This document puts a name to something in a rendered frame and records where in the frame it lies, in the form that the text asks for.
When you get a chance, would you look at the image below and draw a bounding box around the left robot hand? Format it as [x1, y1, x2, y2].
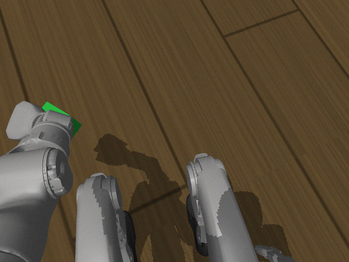
[6, 101, 45, 141]

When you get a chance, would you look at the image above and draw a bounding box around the right robot hand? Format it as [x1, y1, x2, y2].
[255, 245, 296, 262]

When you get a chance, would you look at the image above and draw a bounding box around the cube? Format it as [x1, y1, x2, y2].
[42, 102, 82, 138]

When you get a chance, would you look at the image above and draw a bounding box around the right robot foot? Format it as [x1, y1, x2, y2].
[186, 194, 208, 257]

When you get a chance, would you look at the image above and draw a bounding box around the left robot arm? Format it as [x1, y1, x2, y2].
[0, 110, 74, 262]

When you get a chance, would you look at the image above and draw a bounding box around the left robot foot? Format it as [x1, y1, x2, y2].
[123, 211, 138, 262]

